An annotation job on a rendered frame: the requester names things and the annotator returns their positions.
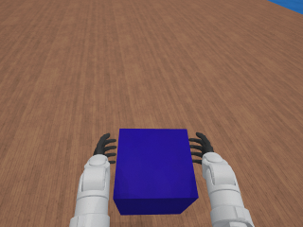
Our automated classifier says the robot right forearm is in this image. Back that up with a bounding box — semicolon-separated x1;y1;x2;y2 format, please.
202;152;255;227

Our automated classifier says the robot left hand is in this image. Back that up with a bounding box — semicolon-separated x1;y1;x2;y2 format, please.
93;132;117;165

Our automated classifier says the robot right hand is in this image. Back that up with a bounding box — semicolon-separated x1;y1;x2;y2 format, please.
188;132;214;165

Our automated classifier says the carton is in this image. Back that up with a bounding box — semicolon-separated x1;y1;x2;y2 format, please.
113;129;199;216

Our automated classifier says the robot left forearm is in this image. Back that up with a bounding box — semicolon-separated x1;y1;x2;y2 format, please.
69;154;111;227

